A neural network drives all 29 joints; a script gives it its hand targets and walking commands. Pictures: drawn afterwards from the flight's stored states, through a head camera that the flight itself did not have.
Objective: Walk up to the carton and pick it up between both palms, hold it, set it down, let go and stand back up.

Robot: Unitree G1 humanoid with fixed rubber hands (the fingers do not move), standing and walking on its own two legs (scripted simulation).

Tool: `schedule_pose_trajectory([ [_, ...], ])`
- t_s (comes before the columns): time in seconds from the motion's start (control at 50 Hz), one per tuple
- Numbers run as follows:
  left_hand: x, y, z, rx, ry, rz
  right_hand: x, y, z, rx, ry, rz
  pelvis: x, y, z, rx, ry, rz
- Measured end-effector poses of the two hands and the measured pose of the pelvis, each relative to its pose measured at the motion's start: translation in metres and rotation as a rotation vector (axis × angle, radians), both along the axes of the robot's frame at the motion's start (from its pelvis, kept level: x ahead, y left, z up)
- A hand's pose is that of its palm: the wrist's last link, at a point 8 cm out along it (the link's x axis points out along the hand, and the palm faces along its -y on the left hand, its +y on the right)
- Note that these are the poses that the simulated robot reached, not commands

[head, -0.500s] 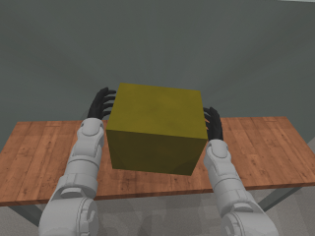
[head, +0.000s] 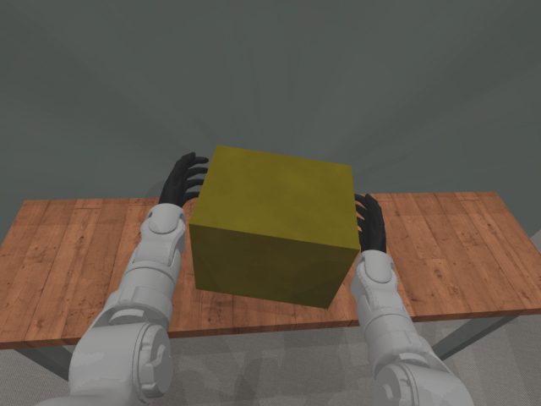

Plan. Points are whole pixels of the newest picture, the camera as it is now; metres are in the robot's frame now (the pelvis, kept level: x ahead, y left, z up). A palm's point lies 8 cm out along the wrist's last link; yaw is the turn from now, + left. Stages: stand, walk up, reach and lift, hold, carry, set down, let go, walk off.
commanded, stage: set down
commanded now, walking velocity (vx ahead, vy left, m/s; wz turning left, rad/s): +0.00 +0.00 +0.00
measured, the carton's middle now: (273, 227) +0.39 -0.03 +0.02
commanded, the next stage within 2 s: none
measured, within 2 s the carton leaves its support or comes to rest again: neither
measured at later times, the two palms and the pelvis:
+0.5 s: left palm (189, 215) +0.43 +0.11 +0.02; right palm (368, 259) +0.35 -0.20 -0.01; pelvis +0.01 +0.00 +0.00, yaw -1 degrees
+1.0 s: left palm (201, 228) +0.43 +0.10 -0.02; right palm (371, 273) +0.34 -0.21 -0.04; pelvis +0.00 -0.01 -0.01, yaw -1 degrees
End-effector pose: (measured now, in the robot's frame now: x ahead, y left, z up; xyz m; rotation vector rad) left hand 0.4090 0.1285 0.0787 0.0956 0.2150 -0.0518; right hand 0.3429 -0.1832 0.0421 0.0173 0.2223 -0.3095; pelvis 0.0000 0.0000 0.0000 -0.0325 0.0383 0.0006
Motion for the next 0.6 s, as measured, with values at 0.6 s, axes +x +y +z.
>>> schedule_pose_trajectory([
  [0.6,0.022,-0.021,-0.075,-0.025,0.047,-0.055,0.002,-0.017,-0.063,-0.019,0.044,-0.06,0.006,-0.005,-0.004,0.0,0.269,-0.012],
])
